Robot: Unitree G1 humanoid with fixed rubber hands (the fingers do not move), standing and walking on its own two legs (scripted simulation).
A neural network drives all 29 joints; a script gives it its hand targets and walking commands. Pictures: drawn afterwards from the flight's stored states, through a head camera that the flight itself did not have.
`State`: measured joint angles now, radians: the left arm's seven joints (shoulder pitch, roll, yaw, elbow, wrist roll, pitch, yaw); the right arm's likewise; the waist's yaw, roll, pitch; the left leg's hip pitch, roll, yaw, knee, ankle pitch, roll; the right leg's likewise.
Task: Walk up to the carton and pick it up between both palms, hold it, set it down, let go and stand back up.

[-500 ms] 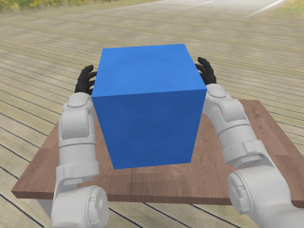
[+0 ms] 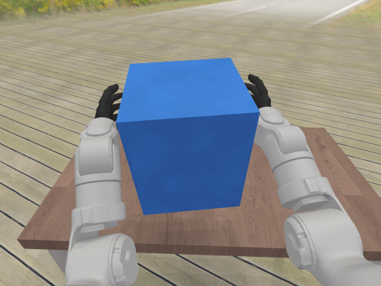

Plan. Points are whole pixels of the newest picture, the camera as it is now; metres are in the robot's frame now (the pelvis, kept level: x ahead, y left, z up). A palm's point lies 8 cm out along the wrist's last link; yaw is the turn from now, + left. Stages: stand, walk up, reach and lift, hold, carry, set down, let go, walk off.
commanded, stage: hold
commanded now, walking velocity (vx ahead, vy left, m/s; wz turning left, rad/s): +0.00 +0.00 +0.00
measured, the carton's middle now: (186, 137) +0.38 -0.01 +0.19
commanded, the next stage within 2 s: none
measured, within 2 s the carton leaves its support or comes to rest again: neither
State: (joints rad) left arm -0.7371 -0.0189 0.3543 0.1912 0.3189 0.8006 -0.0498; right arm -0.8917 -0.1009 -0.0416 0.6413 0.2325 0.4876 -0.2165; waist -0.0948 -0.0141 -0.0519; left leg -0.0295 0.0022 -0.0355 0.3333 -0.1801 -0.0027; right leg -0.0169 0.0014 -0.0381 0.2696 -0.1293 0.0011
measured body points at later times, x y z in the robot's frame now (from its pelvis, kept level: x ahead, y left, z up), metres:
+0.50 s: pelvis +0.00 -0.01 +0.00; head -0.06 +0.01 +0.44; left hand +0.38 +0.15 +0.24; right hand +0.39 -0.16 +0.25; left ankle +0.01 +0.12 -0.75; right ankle +0.02 -0.12 -0.75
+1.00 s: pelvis +0.01 +0.00 +0.00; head -0.06 +0.02 +0.44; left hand +0.38 +0.15 +0.24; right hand +0.39 -0.15 +0.26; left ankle +0.01 +0.12 -0.75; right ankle +0.02 -0.12 -0.75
